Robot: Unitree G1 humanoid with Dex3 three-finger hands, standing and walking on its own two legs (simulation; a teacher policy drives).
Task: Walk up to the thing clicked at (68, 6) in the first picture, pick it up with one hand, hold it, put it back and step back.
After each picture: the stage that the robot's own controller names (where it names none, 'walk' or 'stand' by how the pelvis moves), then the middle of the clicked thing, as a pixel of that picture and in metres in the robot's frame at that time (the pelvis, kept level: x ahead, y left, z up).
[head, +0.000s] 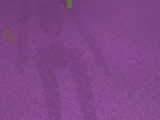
stand; out of the picture +2.15 +0.24 -0.65
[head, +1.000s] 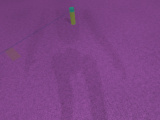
walk; (72, 16) +2.02 +0.31 -0.65
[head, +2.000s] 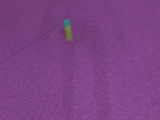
walk; (68, 30) +1.42 +0.29 -0.65
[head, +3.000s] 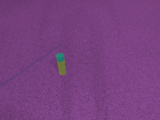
walk; (61, 64) +0.92 +0.27 -0.65
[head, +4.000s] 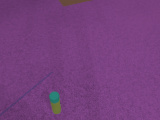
walk; (55, 103) +0.55 +0.20 -0.63
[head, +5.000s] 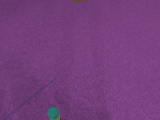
stand; (55, 118) +0.39 +0.20 -0.63
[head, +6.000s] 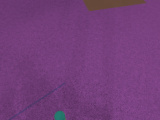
stand; out of the picture +0.40 +0.17 -0.65
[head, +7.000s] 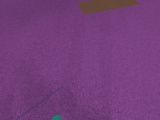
stand; out of the picture +0.39 +0.19 -0.66
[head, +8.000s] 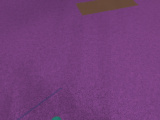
stand; out of the picture +0.38 +0.20 -0.66
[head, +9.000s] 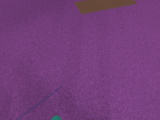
stand; out of the picture +0.38 +0.20 -0.66
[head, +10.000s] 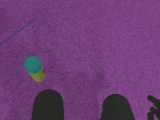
go down; (36, 70) +0.42 +0.23 -0.37
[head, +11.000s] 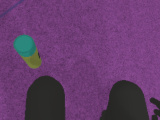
go down; (30, 54) +0.43 +0.25 -0.25
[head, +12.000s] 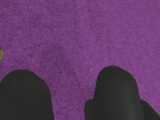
close in; out of the picture +0.41 +0.28 -0.16
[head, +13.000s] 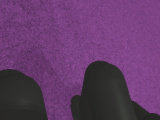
close; out of the picture +0.41 +0.29 -0.15
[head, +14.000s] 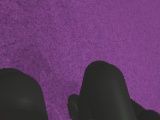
lift; out of the picture +0.39 +0.29 -0.16
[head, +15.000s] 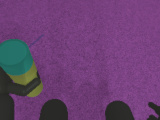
lift; (25, 74) +0.33 +0.20 +0.01
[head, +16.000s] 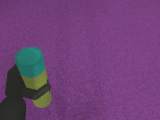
hold; (37, 82) +0.33 +0.17 +0.02
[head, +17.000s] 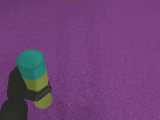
hold; (38, 83) +0.32 +0.17 +0.03
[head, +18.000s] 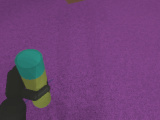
hold; (36, 82) +0.32 +0.17 +0.03
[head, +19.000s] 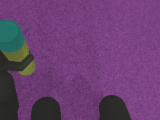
crouch; (18, 53) +0.42 +0.21 -0.04
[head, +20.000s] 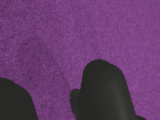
lower; out of the picture +0.44 +0.30 -0.17
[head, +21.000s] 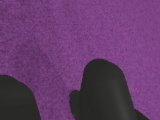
lower; out of the picture +0.42 +0.30 -0.16
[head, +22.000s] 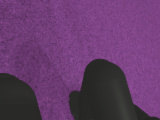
lower; out of the picture +0.41 +0.30 -0.16
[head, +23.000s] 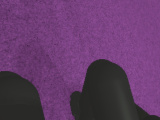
lower; out of the picture +0.41 +0.30 -0.16
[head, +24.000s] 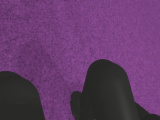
rest; out of the picture +0.40 +0.30 -0.16
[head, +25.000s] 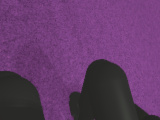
withdraw; out of the picture +0.40 +0.30 -0.16
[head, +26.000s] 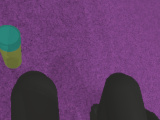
stand; (11, 50) +0.42 +0.27 -0.20
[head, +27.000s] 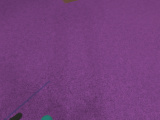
stand; out of the picture +0.35 +0.22 -0.57
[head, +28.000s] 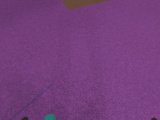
stand; out of the picture +0.39 +0.22 -0.60
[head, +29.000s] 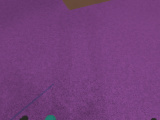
stand; out of the picture +0.38 +0.22 -0.60
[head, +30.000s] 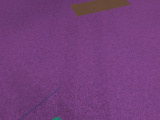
stand; out of the picture +0.39 +0.20 -0.65
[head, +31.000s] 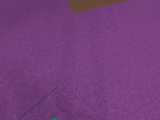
stand; out of the picture +0.36 +0.21 -0.66
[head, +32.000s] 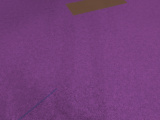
walk; out of the picture +0.36 +0.22 -0.66
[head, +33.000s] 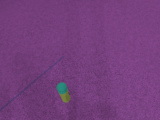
walk; (64, 93) +0.50 +0.21 -0.64
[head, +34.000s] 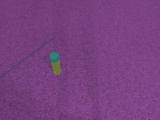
walk; (56, 64) +0.77 +0.22 -0.63
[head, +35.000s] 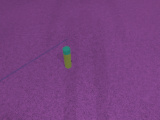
stand; (67, 57) +1.01 +0.22 -0.64
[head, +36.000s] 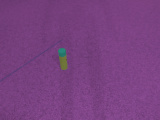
stand; (63, 59) +0.98 +0.22 -0.66
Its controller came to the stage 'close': yes
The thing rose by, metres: 0.66
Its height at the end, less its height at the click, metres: +0.00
